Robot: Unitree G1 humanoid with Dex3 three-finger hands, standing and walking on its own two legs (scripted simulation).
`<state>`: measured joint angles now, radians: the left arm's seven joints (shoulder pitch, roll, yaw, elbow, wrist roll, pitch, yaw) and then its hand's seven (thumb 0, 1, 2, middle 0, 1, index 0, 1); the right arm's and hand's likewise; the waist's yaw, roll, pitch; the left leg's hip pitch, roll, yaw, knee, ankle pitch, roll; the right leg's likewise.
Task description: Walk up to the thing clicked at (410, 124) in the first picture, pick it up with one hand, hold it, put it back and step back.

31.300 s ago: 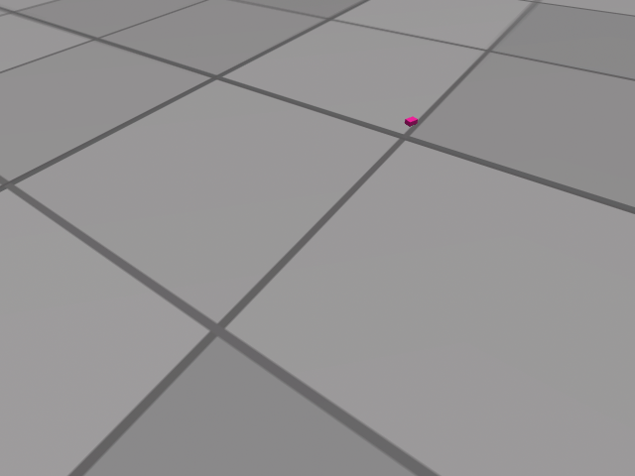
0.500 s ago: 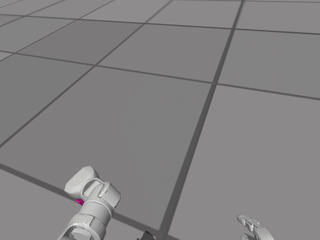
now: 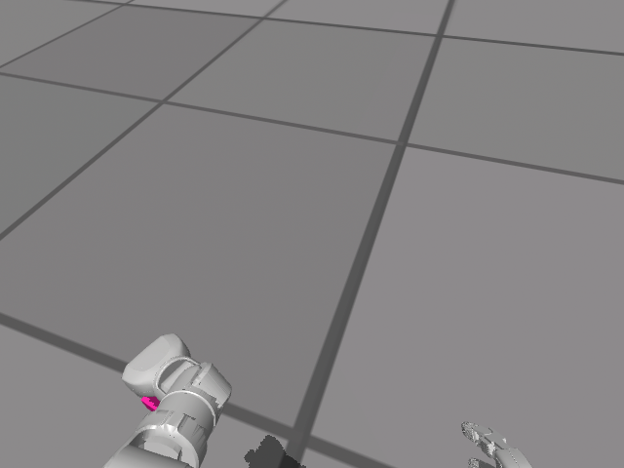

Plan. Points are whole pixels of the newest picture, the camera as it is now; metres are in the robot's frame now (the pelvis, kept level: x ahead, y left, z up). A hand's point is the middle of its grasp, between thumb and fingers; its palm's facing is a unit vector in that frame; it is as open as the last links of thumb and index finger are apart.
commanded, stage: crouch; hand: left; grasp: from above
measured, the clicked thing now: (169, 400) +0.28 +0.24 -0.12
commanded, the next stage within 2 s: lower in 1.46 s
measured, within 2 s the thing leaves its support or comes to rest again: neither
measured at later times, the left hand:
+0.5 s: hand (213, 411) +0.34 +0.23 -0.35, palm faces -0.25 -0.34 -0.91, open 6.8 cm
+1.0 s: hand (226, 417) +0.37 +0.24 -0.51, palm faces -0.28 -0.33 -0.90, open 6.9 cm
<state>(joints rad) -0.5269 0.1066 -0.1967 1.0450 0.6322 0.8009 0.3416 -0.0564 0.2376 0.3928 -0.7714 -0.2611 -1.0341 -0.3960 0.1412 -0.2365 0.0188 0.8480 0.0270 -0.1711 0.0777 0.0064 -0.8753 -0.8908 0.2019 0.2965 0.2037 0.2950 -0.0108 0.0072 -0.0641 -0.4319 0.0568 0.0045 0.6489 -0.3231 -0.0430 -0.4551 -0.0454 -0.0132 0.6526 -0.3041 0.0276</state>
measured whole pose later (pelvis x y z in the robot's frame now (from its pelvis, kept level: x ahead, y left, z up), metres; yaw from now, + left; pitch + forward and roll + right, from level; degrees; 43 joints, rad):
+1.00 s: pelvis -0.09 +0.01 -0.36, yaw -3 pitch +36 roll -4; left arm -1.07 0.48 0.24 1.55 0.79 0.40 0.57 -0.05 0.24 0.35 -0.76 -0.38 -1.04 -0.49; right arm 0.16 -0.28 0.01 0.90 -0.13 -0.24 0.21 0.00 -0.92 -0.91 0.20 0.30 0.20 0.30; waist -0.25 0.05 -0.12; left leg -2.13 0.03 -0.12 2.18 -0.68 -0.05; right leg -2.12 -0.02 0.02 2.10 -0.61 0.06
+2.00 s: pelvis -0.09 +0.02 -0.44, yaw -7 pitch +32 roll -9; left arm -1.18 0.70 0.35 1.82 0.92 0.22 0.71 -0.07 0.26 0.30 -0.79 -0.34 -1.13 -0.47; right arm 0.19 -0.32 0.07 0.91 -0.24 -0.32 0.36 0.00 -0.94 -0.90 0.20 0.30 0.20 0.30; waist -0.35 0.00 0.06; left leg -2.34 0.00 -0.19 2.49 -0.71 -0.04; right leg -2.29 0.01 -0.01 2.35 -0.63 0.08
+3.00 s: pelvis -0.09 +0.04 -0.46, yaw -12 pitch +23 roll -17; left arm -1.22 0.93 0.27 1.94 0.81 0.16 0.86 -0.08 0.27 0.23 -0.80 -0.35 -1.14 -0.43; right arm 0.14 -0.43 0.28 0.70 -0.25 -0.39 0.49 0.00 -0.93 -0.90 0.20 0.30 0.20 0.30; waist -0.45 -0.12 0.28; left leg -2.29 -0.02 -0.30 2.59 -0.74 -0.01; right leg -2.16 0.01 -0.10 2.35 -0.63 0.09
